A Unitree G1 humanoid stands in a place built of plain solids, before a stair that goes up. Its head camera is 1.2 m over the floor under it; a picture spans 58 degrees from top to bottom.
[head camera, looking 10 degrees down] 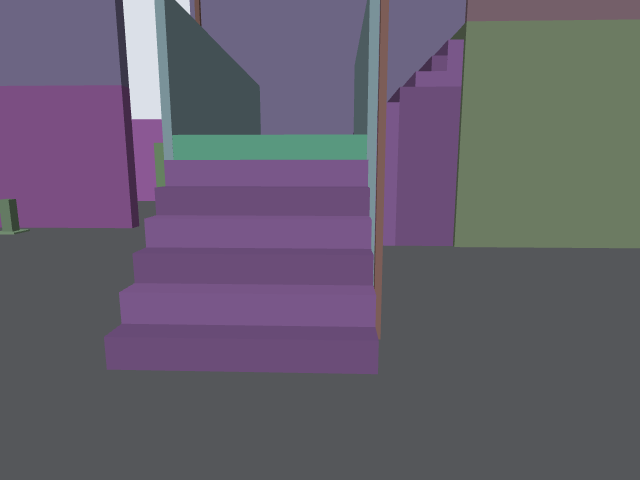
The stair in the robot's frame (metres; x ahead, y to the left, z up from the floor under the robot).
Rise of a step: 0.20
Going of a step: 0.21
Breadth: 1.60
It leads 2 degrees to the right of straight ahead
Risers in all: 7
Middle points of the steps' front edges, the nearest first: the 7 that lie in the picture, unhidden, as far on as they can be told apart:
2.36 0.46 0.21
2.57 0.46 0.41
2.78 0.45 0.62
3.00 0.44 0.82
3.21 0.43 1.03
3.42 0.43 1.23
3.63 0.42 1.44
